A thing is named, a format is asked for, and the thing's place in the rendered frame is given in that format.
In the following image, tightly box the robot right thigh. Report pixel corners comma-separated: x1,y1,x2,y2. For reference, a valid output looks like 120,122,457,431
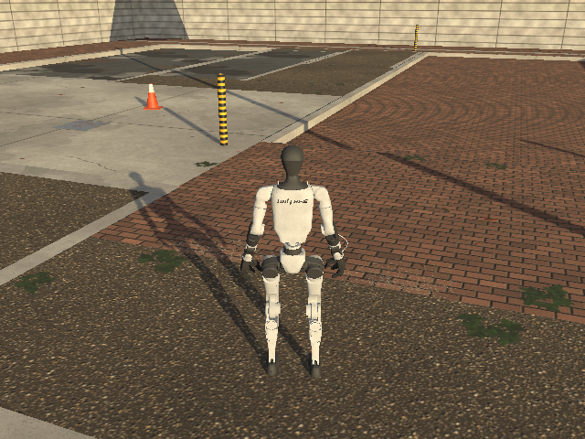
305,255,324,320

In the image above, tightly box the robot left forearm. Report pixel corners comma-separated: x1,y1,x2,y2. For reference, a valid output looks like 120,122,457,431
242,222,260,262

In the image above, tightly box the right robot upper arm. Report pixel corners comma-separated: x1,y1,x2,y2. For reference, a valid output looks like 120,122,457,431
312,185,335,236

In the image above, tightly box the right robot hand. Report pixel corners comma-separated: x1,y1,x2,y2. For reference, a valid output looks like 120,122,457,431
324,256,346,278

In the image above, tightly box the left robot upper arm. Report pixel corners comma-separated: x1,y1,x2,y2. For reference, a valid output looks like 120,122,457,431
250,185,273,236

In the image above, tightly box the robot left foot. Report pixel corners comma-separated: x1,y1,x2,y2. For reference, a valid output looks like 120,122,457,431
266,352,280,376

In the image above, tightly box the robot right forearm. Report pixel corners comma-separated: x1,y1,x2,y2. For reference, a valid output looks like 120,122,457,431
325,222,344,260

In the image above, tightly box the left robot hand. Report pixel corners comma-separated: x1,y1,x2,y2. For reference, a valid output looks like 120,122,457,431
240,258,261,281

